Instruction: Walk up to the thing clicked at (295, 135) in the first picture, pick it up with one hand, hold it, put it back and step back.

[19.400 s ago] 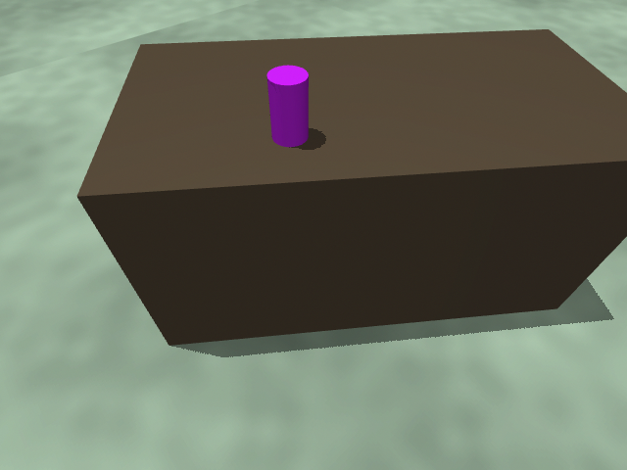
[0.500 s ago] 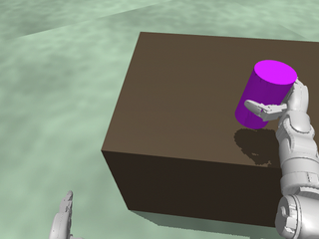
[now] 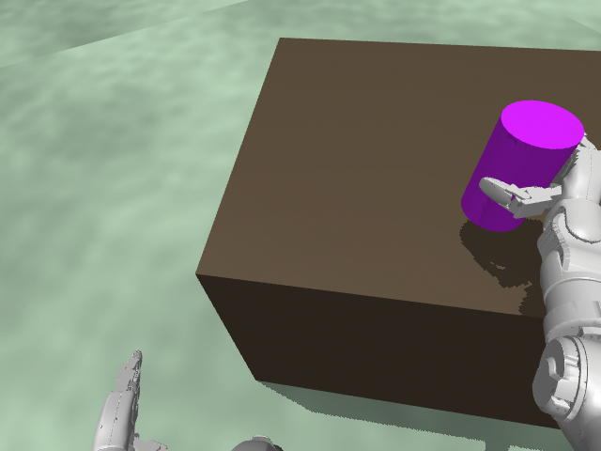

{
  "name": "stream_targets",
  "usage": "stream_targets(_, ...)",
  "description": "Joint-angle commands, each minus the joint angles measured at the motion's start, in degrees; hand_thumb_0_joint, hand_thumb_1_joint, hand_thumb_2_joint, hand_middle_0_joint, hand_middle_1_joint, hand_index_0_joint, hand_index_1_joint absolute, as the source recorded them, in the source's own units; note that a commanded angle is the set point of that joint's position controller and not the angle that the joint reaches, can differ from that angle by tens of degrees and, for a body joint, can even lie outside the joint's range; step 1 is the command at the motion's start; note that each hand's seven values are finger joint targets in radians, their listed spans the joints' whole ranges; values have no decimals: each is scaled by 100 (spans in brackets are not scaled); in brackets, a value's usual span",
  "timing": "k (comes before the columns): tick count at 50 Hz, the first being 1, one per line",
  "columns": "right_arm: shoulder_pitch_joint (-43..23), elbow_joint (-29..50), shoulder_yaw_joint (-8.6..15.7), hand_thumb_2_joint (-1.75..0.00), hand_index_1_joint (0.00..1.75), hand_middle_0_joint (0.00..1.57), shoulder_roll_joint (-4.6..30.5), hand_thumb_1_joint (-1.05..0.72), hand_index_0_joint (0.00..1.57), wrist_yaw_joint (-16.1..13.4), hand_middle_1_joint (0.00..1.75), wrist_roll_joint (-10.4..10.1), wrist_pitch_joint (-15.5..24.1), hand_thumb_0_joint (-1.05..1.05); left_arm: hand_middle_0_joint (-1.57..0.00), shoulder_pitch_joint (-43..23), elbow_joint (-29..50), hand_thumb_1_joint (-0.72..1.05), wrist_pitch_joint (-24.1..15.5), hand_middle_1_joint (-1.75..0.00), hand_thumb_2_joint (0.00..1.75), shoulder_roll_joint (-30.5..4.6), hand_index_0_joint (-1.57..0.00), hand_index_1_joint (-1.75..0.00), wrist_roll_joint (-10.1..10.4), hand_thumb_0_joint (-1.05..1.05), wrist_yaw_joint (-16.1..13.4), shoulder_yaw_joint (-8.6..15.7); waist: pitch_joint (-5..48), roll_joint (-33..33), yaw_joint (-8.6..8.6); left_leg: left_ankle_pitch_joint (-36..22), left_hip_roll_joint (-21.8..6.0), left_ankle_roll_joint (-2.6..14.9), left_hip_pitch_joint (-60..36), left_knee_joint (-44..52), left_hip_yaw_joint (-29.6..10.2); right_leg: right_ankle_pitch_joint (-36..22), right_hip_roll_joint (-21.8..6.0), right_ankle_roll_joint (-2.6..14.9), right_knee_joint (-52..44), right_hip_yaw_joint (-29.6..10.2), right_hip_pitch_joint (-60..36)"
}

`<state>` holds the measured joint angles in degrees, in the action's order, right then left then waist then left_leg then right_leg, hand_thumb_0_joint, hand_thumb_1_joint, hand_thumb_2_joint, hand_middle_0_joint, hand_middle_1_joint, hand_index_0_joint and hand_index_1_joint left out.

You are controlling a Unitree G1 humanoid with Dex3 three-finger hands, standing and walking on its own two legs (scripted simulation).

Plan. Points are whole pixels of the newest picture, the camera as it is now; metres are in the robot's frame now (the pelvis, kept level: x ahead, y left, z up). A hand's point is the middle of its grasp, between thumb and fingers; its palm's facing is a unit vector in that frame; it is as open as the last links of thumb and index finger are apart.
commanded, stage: crouch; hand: right
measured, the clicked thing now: (513, 170) +0.48 -0.22 +0.10
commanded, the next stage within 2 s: lower in 0.12 s
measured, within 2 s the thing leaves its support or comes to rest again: rests again in 0.96 s
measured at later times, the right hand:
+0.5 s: hand (515, 176) +0.49 -0.23 +0.07, palm faces +0.25 +0.97 -0.01, open 11.7 cm
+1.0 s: hand (508, 189) +0.50 -0.24 +0.04, palm faces +0.26 +0.96 -0.01, open 11.7 cm
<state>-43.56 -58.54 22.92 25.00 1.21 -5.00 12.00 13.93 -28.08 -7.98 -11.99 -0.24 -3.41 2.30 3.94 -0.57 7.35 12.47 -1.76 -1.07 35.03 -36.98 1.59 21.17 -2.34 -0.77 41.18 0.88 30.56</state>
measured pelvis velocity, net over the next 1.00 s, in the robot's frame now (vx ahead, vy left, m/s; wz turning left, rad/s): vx -0.01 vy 0.00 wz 0.00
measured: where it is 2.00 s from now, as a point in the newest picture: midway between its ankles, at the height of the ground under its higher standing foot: outside the picture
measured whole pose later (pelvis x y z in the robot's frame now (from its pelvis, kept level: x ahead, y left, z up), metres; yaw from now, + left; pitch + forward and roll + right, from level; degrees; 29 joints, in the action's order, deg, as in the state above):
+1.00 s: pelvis -0.01 +0.00 -0.04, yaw +0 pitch +19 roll +2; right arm -48.3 -66.8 28.7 30.9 3.4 -1.7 19.8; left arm 18.0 -12.3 -5.6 -13.4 -2.6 -1.2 0.6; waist 6.5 -0.9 11.4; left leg 17.5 -1.4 -1.1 52.3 -50.9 2.2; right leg 27.3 -3.0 -0.7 56.7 -0.5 48.5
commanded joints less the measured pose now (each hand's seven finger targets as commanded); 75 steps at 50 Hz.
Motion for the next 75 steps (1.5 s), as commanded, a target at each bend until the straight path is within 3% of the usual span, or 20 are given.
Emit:
stream_targets(1, -3867, 2040, 236, -126, 139, 122, 1937, -6, 127, -25, 139, -23, 751, 0, -5, -329, 1198, -57, -303, -3, 7, -884, -4, -5, -8, 0, -35, 323, 3096, 861, 51, -1360, 210, 181, -1364, 48, 0, -2111, 124, 30, -296, -79, -1066)
stream_targets(10, -3008, 575, 294, -124, 136, 119, 1755, -2, 124, 48, 136, -21, 625, 0, -5, 374, 875, -57, -187, -4, 7, -763, -4, -5, 13, 0, 37, 257, 2272, 671, 126, -1027, 213, 165, -1002, -15, 17, -1499, 171, 66, -214, -89, -422)
stream_targets(13, -4182, 1542, 362, -124, 136, 119, 2276, -4, 124, 14, 136, 104, 827, 0, -5, -355, 1638, -59, -265, -3, 8, -936, -3, -5, -35, 0, -3, 279, 3276, 828, 97, -1305, 179, 162, -1294, -164, -51, -1675, 169, 65, -61, -50, -590)
stream_targets(16, -2903, 62, 362, -126, 138, 119, 1825, -2, 125, 128, 138, 32, 677, 0, -5, 277, 1182, -58, -180, -3, 8, -1009, -3, -5, -10, 0, 40, 406, 2226, 560, 223, -923, 209, 174, -754, -174, -3, -1309, 169, 83, -50, -111, -74)
stream_targets(19, -3994, 1068, 364, -125, 136, 118, 2193, -4, 124, 129, 136, 125, 945, 0, -5, -479, 2180, -58, -264, -3, 8, -934, -3, -5, -66, 0, 40, 170, 3159, 683, 172, -902, 228, 153, -945, -300, 4, -1376, 127, 74, 67, -122, -321)
stream_targets(22, -3044, 198, 379, -124, 136, 118, 1978, -5, 124, 221, 136, 66, 876, 0, -5, 640, 1328, -57, -142, -4, 8, -822, -4, -5, -68, 0, 102, 200, 2418, 842, 209, -862, 235, 176, -525, -421, -9, -1393, 174, 50, 193, -110, -1)
stream_targets(25, -4213, 1544, 592, -124, 135, 118, 2613, -7, 123, 146, 135, 120, 1144, 0, -5, -78, 2318, -59, -250, -3, 9, -1156, -3, -5, -112, 0, 34, 398, 3761, 1047, 231, -1182, 245, 175, -751, -607, -5, -1937, 118, 24, 399, -158, -557)
stream_targets(28, -2923, 57, 421, -125, 136, 120, 1895, -9, 125, 199, 136, 70, 988, 0, -5, 777, 1496, -58, -132, -4, 9, -1043, -3, -6, -120, 0, 115, 395, 2594, 954, 283, -940, 275, 214, -133, -636, 29, -1920, 139, -6, 473, -194, -102)
stream_targets(31, -4620, 1859, 647, -124, 135, 119, 2771, -8, 124, 98, 135, 188, 1316, 0, -5, -267, 2605, -59, -246, -3, 9, -1243, -3, -5, -156, 0, 45, 458, 4134, 1276, 260, -1072, 225, 181, -640, -773, -48, -1714, 118, 32, 634, -152, -453)
stream_targets(34, -2650, -298, 434, -127, 138, 120, 1801, -7, 126, 187, 138, 103, 1025, 0, -5, 781, 1648, -58, -111, -4, 9, -1132, -3, -6, -133, 0, 115, 457, 2605, 935, 389, -844, 286, 206, -46, -726, 36, -1660, 139, 14, 611, -206, 128)
stream_targets(37, -4522, 1793, 707, -128, 139, 122, 2825, -9, 127, 96, 139, 240, 1377, 0, -5, -57, 2724, -60, -201, -3, 9, -1293, -3, -5, -203, 0, 67, 448, 4414, 1403, 263, -1348, 245, 196, -651, -941, -39, -2206, 118, 9, 819, -171, -489)
stream_targets(40, -2278, -673, 398, -130, 141, 123, 1560, -8, 129, 257, 141, 111, 1047, 0, -5, 822, 1724, -59, -69, -4, 9, -942, -3, -5, -130, 0, 166, 275, 2309, 692, 408, -1012, 267, 208, -133, -866, 15, -1597, 176, 44, 739, -179, 679)
stream_targets(42, -4344, 1824, 920, -129, 141, 123, 2969, -9, 129, 159, 141, 236, 1435, 0, -5, -288, 3037, -59, -182, -3, 8, -1229, -3, -5, -181, 0, 103, 356, 4205, 1195, 254, -1321, 214, 188, -643, -1035, -94, -1841, 117, 47, 874, -169, 69)
stream_targets(46, -2357, -633, 320, -128, 140, 122, 1389, -9, 127, 303, 140, 119, 1105, 0, -5, 765, 2073, -58, -61, -4, 8, -841, -3, -5, -139, 0, 207, 161, 2276, 604, 464, -801, 288, 188, 135, -961, 56, -1376, 165, 66, 802, -211, 777)
stream_targets(48, -4285, 1702, 1000, -129, 141, 123, 3079, -11, 128, 127, 141, 270, 1486, 0, -5, 42, 3130, -58, -142, -3, 7, -1378, -3, -5, -215, 0, 112, 548, 4013, 1287, 335, -946, 256, 203, -232, -1110, -17, -1735, 88, 30, 912, -229, -28)
stream_targets(51, -3019, 56, 439, -128, 138, 120, 1709, -10, 125, 226, 138, 173, 1182, 0, -5, 979, 2279, -58, -30, -4, 7, -956, -4, -5, -164, 0, 191, 399, 2519, 1007, 516, -529, 294, 204, 461, -1064, 62, -1322, 105, 25, 880, -234, 461)
stream_targets(55, -3645, 872, 585, -110, 125, 116, 2391, 6, 120, 203, 125, 321, 1312, 0, -6, 435, 2999, -53, -127, -4, 4, -1345, -5, -4, -223, 0, 117, 586, 3743, 1115, 446, -719, 227, 169, -127, -1159, -6, -1126, 122, 64, 1004, -171, 290)
stream_targets(58, -2808, -113, 437, -86, 102, 107, 1637, 18, 110, 290, 102, 133, 1135, 0, -6, 979, 2410, -54, -63, -4, 5, -1036, -5, -5, -157, 0, 173, 394, 2770, 935, 532, -765, 265, 190, 268, -1175, 50, -1410, 132, 30, 1008, -227, 637)
stream_targets(61, -3774, 925, 404, -64, 91, 106, 2137, 29, 109, 251, 91, 289, 1245, 0, -6, 384, 3036, -56, -102, -4, 6, -1126, -5, -5, -198, 0, 153, 387, 3658, 1245, 442, -965, 251, 195, 21, -1238, 16, -1758, 111, 22, 1095, -211, 143)
stream_targets(75, -3313, 373, 471, -17, 33, 47, 1964, 52, 48, 229, 33, 236, 1129, 0, -6, 794, 2726, -58, -34, -4, 8, -1048, -4, -6, -191, 0, 174, 347, 2848, 1036, 435, -493, 272, 188, 346, -1191, 65, -1176, 120, 33, 973, -237, 585)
